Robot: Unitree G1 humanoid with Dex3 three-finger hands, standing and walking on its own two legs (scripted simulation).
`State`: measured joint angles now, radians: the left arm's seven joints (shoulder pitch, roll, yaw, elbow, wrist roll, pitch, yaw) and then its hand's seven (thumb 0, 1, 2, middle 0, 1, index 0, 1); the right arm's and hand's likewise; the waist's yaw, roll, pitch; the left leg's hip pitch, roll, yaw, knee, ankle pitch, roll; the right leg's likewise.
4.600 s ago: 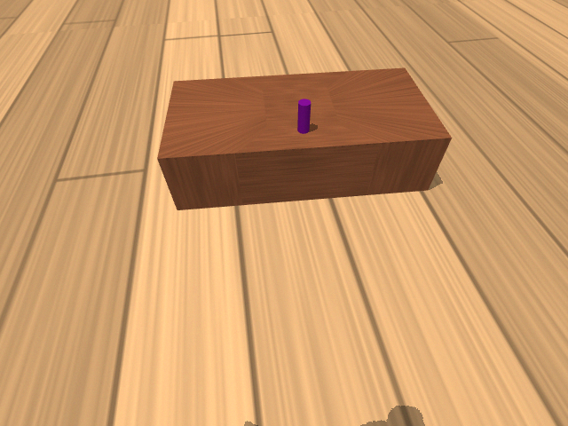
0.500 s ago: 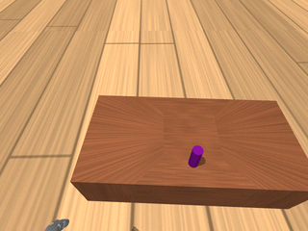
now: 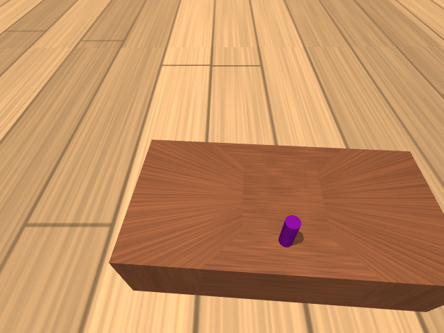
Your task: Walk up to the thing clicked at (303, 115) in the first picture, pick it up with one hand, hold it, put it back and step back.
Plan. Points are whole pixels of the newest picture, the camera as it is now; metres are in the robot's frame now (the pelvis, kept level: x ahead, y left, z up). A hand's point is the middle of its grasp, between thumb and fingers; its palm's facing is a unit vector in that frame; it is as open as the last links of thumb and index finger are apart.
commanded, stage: walk up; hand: right
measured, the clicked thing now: (289, 231) +0.49 -0.20 -0.38
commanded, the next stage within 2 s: stand in 0.04 s
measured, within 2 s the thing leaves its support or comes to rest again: neither
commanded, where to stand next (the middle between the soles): +0.06 +0.00 m, yaw +0 degrees
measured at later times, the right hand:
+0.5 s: hand out of the picture +0.09 -0.26 -0.15, palm faces +0.00 +0.94 -0.34, open 7.4 cm
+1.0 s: hand out of the picture +0.11 -0.27 -0.15, palm faces +0.00 +0.94 -0.34, open 7.4 cm
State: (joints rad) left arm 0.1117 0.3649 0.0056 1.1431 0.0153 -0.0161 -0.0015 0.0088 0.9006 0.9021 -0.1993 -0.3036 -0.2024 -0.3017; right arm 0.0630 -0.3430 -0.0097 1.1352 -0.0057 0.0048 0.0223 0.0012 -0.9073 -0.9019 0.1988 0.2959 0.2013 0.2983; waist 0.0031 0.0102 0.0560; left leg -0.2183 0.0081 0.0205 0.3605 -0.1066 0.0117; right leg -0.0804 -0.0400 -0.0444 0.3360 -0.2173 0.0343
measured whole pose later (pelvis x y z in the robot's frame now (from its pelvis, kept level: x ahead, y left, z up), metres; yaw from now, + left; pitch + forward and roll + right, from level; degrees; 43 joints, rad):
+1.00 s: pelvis +0.03 -0.01 +0.00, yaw -1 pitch -2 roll +0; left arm 0.11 0.35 0.01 1.12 0.02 -0.01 0.00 0.01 0.90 0.90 -0.20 -0.30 -0.20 -0.30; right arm 0.07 -0.34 0.00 1.15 -0.01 -0.01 0.01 0.00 -0.91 -0.90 0.20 0.30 0.20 0.30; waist -0.01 -0.01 0.05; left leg -0.17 0.02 0.03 0.33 -0.13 -0.01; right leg -0.03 -0.03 -0.03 0.29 -0.23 0.02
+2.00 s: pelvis +0.03 -0.01 +0.00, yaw -1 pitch -2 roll +0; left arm 0.14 0.36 0.00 1.11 0.02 -0.01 0.00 0.01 0.90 0.90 -0.20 -0.30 -0.20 -0.30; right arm 0.09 -0.34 0.01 1.14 -0.01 -0.01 0.00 0.00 -0.91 -0.90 0.20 0.30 0.20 0.30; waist -0.01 -0.01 0.05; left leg -0.16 0.02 0.04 0.32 -0.14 0.00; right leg -0.02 -0.03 -0.03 0.29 -0.24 0.03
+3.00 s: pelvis +0.03 -0.03 -0.03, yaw -3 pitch +8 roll +2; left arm 0.22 0.24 0.00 0.69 -0.01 -0.13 0.07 0.01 0.90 0.90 -0.20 -0.31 -0.20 -0.31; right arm 0.15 -0.29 -0.12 0.60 -0.07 0.27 0.02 -0.01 0.36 -0.06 0.06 0.04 0.06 0.04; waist 0.00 -0.01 -0.02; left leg -0.49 0.04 0.06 0.64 -0.28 -0.03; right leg -0.41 -0.02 0.01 0.71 -0.43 0.00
